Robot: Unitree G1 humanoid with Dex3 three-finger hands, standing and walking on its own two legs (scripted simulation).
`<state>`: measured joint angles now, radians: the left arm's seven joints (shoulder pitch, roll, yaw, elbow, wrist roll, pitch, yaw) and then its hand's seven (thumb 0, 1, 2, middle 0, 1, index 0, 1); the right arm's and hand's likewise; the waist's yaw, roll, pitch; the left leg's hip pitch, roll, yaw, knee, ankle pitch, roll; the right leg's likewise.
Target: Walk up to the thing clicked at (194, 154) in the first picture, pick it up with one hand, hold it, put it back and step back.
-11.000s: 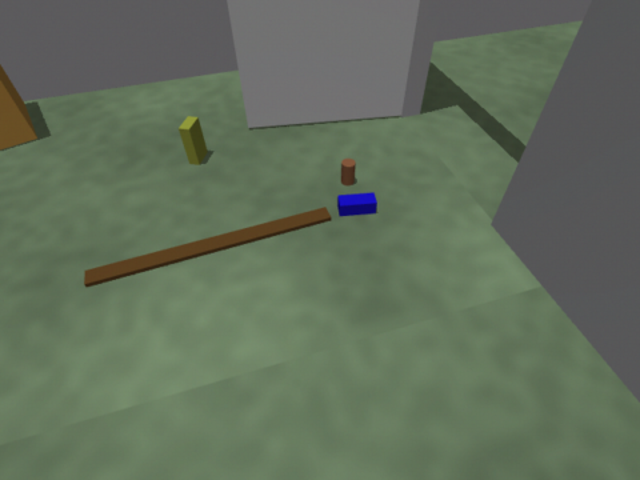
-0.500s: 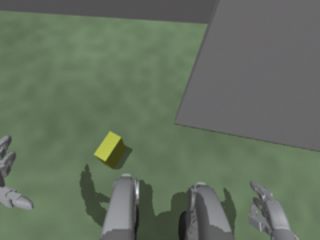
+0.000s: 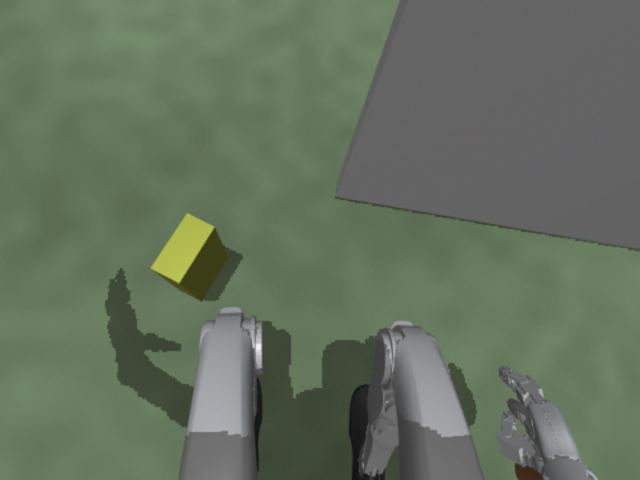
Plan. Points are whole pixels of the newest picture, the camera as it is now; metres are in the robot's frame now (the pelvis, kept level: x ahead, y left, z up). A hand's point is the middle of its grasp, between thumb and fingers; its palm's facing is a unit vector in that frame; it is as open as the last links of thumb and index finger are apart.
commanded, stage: go down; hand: left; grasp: from the side
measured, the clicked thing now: (195, 262) +0.42 +0.26 -0.37
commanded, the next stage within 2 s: approach in 1.28 s
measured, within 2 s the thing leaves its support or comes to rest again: neither
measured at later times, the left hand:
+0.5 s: hand out of the picture +0.31 +0.44 -0.05, palm faces +0.31 -0.94 -0.14, open 17.3 cm
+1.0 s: hand out of the picture +0.32 +0.45 -0.07, palm faces +0.31 -0.94 -0.12, open 17.6 cm
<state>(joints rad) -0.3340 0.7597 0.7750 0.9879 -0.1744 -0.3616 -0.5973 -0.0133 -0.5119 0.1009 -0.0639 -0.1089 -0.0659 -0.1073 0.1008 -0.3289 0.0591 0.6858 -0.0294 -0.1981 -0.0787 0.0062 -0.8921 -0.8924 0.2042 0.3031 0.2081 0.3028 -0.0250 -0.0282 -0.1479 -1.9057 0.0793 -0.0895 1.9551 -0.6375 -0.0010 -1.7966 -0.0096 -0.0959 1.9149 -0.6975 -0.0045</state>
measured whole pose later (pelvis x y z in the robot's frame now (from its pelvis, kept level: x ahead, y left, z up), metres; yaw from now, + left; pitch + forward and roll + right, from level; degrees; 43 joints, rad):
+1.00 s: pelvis -0.01 +0.00 -0.07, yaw -2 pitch +32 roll -8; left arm -0.45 0.89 0.88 1.05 -0.21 -0.36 -0.70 -0.01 -0.58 0.12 -0.05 -0.07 -0.04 -0.09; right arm 0.07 -0.35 0.10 0.70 -0.05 -0.20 -0.08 0.00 -0.92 -0.91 0.20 0.30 0.21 0.30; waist -0.03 -0.05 -0.10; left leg -2.11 0.08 -0.12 2.18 -0.65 0.00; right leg -1.98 0.00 -0.11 2.13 -0.71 0.00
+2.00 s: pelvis -0.01 +0.00 -0.17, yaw -8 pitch +22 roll -11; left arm -0.51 0.84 0.85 1.27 -0.34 -0.78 -0.71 -0.02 -0.60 0.06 -0.07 -0.05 -0.05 -0.08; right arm -0.13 -0.36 0.28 0.69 -0.21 -0.17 -0.02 0.00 -0.93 -0.90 0.20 0.30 0.21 0.30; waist -0.10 -0.20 0.13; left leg -2.26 0.09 -0.25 2.54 -0.70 -0.01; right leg -2.11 0.05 -0.18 2.42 -0.72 0.01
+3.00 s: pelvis -0.02 +0.01 -0.20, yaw -11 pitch +12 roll -14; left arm -0.46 0.67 0.59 1.23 -0.22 -1.05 -0.17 -0.02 -0.61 0.12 -0.04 -0.09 -0.05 -0.09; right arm -0.15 -0.36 0.39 0.61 -0.30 -0.03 0.13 0.00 -0.92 -0.90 0.21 0.30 0.21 0.30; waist -0.16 -0.24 0.22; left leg -2.25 0.07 -0.35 2.66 -0.68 -0.01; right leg -2.07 0.07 -0.25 2.49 -0.68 0.04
